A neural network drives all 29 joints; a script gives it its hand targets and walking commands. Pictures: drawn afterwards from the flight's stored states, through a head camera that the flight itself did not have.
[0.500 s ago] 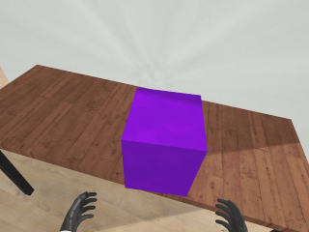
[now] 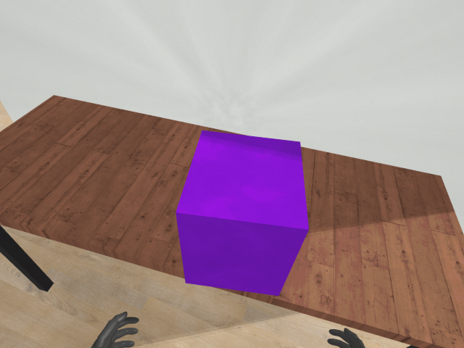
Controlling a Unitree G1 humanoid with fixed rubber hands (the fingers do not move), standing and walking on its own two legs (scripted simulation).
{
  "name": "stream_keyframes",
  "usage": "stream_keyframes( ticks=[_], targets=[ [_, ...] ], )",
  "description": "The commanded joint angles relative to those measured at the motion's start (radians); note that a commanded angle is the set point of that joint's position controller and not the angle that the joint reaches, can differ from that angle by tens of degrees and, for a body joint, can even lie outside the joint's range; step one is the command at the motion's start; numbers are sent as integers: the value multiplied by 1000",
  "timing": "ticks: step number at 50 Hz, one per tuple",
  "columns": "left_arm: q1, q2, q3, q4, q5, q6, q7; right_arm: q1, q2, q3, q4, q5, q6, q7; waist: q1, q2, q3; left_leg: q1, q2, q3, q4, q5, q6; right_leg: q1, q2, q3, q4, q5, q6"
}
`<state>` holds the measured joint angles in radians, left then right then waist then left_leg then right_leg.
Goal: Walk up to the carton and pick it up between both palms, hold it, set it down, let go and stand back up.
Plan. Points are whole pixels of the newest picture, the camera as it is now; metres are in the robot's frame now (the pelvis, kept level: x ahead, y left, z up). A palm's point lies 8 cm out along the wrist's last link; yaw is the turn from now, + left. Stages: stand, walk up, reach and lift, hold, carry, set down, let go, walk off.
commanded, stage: set down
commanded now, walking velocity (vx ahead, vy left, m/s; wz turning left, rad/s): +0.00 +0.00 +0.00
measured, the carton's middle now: (241, 214) +0.39 +0.01 +0.00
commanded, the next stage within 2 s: let go in 0.12 s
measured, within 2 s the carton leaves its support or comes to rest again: neither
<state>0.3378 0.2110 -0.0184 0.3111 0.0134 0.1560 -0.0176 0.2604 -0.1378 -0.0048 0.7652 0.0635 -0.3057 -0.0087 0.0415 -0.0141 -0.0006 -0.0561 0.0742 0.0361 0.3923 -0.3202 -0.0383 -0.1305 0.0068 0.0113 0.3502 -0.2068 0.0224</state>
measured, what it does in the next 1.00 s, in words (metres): stands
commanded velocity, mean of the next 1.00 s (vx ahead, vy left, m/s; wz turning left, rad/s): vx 0.00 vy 0.00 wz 0.00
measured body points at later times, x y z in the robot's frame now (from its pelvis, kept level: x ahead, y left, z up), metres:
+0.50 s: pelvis -0.01 +0.00 +0.00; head -0.01 +0.02 +0.44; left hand +0.15 +0.23 -0.09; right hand +0.15 -0.23 -0.10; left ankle -0.07 +0.13 -0.74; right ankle -0.01 -0.14 -0.74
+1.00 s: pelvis -0.03 +0.02 -0.01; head -0.04 +0.02 +0.44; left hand +0.02 +0.26 -0.14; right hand -0.02 -0.24 -0.16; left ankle -0.07 +0.13 -0.74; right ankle -0.01 -0.14 -0.74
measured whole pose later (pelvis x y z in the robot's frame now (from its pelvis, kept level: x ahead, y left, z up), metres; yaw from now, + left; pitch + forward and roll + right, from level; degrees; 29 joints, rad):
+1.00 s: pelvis -0.03 +0.02 -0.01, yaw -2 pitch -1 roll -1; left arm 0.43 0.19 0.01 0.75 0.03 0.00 0.01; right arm 0.31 -0.23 -0.06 1.02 -0.03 0.04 0.01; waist 0.01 0.01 -0.02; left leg -0.17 0.04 0.09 0.58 -0.39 0.01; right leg -0.27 -0.02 0.07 0.55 -0.26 0.06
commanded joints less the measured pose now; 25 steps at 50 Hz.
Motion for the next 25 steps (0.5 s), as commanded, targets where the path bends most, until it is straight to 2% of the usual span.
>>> stream_keyframes(
  ticks=[1,6,12,18,25],
  targets=[
    [-87,78,49,-127,11,-6,6,-119,-130,-54,-83,-23,-45,6,4,33,-66,-131,-89,58,-28,491,-29,124,66,-21,1,268,-17],
    [-105,75,55,-93,22,23,6,-150,-142,-64,-15,-38,-44,9,-2,24,-84,-130,-87,51,-8,507,-26,130,66,-19,17,294,-20],
    [-189,107,36,-112,5,15,13,-210,-160,-104,30,-64,-71,13,-26,20,-107,-132,-81,53,15,448,-16,86,66,-23,45,276,-18],
    [-149,108,45,-94,18,-6,11,-212,-149,-77,92,-42,-98,16,-12,40,-133,-157,-95,54,33,522,-17,155,64,-12,59,368,-25],
    [-136,95,37,-80,24,24,9,-235,-145,-72,110,-38,-83,17,-11,44,-83,-140,-84,44,7,484,-21,120,64,-20,25,281,-30]
  ],
)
